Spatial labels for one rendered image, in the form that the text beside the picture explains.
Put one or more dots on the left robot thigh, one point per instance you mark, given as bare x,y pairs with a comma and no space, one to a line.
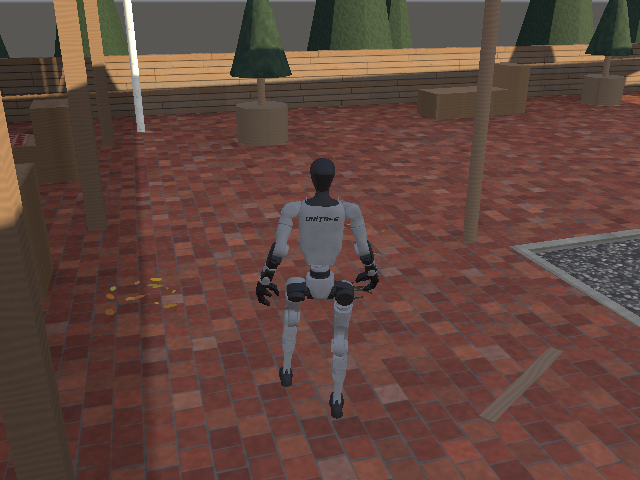
295,293

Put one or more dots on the left robot forearm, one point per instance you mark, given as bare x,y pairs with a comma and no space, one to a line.
270,267

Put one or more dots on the right robot forearm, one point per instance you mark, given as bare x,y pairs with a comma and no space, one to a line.
369,262

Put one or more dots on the left robot upper arm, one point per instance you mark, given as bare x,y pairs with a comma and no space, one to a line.
289,211

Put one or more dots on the right robot hand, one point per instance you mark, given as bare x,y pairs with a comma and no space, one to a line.
363,277

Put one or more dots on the right robot upper arm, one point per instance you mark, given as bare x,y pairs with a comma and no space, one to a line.
353,212

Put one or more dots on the left robot hand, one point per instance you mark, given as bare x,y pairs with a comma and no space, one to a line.
261,291

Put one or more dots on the humanoid robot torso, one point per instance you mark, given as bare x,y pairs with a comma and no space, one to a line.
321,234

